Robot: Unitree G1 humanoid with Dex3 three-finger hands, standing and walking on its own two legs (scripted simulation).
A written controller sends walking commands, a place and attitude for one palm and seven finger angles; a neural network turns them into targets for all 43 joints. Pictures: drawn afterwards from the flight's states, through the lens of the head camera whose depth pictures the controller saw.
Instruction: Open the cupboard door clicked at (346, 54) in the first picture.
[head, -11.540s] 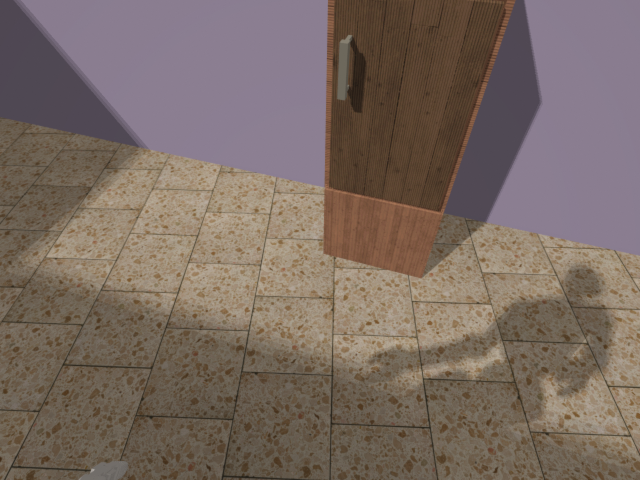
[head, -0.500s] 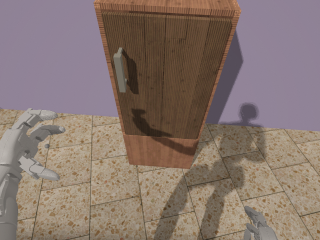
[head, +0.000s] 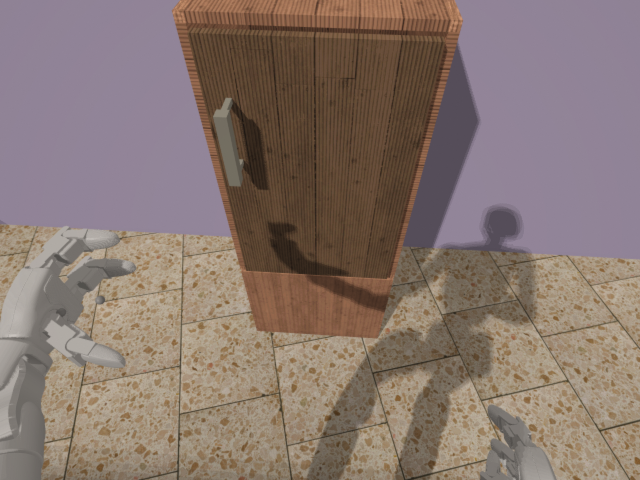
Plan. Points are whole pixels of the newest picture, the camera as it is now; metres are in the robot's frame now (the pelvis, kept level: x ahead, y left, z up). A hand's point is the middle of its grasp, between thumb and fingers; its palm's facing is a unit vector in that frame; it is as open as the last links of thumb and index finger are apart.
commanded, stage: move the hooked fingers beside the handle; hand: left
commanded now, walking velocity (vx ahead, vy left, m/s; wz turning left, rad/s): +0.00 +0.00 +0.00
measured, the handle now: (231, 143) +0.62 +0.19 +0.07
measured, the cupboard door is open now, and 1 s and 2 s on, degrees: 0 0 0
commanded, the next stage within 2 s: none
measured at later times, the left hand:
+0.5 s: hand (136, 241) +0.38 +0.26 +0.09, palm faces -0.01 -1.00 -0.01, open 14.0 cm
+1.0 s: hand (163, 200) +0.46 +0.25 +0.08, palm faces -0.02 -1.00 +0.00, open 14.0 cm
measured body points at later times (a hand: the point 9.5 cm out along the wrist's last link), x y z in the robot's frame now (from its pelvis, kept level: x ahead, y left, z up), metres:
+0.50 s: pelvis +0.00 +0.00 -0.01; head +0.06 +0.01 +0.44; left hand +0.38 +0.32 +0.09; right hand +0.10 -0.26 -0.10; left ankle +0.01 +0.11 -0.71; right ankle +0.00 -0.11 -0.71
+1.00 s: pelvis +0.00 +0.01 -0.01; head +0.09 +0.03 +0.43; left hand +0.45 +0.31 +0.09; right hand +0.05 -0.26 -0.12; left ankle +0.01 +0.11 -0.71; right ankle +0.00 -0.11 -0.71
